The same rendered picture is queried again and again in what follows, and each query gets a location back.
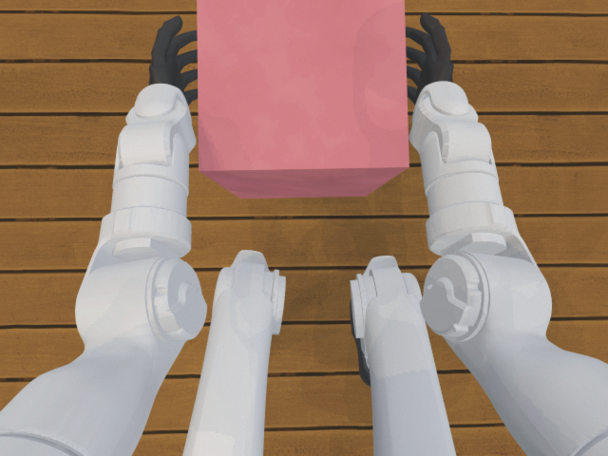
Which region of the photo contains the right robot thigh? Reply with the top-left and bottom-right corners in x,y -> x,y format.
350,267 -> 456,456

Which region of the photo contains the robot right hand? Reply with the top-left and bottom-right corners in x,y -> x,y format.
406,12 -> 454,104

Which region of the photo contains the robot right foot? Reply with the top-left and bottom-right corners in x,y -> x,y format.
350,299 -> 371,387

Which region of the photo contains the robot right forearm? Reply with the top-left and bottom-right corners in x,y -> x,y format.
408,81 -> 552,300

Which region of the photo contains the robot right upper arm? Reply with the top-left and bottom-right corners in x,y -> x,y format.
420,251 -> 608,456

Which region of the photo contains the robot left forearm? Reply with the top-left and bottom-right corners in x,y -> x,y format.
75,84 -> 197,333

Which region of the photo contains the carton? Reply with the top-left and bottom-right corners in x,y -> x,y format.
197,0 -> 409,199

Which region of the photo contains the robot left upper arm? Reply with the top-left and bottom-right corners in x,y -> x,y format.
0,256 -> 207,456

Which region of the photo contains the robot left hand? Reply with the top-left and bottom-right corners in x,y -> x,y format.
149,16 -> 198,105

